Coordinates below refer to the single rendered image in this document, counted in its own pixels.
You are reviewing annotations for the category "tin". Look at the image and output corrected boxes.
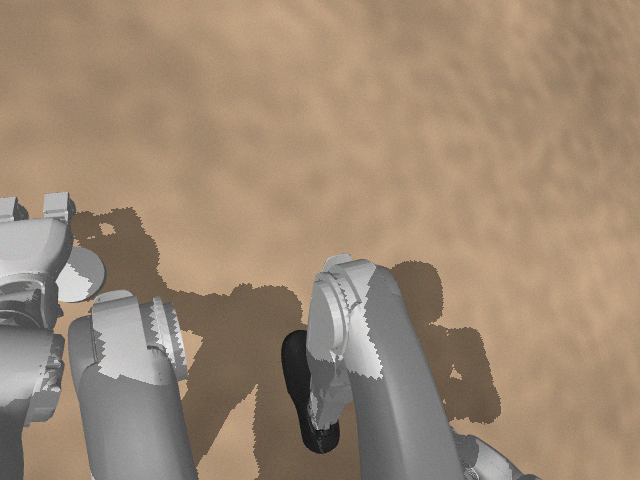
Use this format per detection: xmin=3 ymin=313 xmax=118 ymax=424
xmin=55 ymin=247 xmax=107 ymax=303

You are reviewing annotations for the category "right robot foot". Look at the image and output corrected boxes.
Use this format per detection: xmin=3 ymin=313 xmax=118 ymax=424
xmin=281 ymin=330 xmax=340 ymax=454

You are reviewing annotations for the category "left robot hand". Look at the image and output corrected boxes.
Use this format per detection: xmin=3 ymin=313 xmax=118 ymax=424
xmin=0 ymin=192 xmax=76 ymax=318

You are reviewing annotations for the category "left robot arm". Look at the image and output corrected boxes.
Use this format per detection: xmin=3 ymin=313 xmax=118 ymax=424
xmin=0 ymin=273 xmax=65 ymax=480

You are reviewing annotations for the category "right robot hand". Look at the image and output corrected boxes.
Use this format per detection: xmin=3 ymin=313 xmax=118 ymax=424
xmin=450 ymin=426 xmax=524 ymax=480

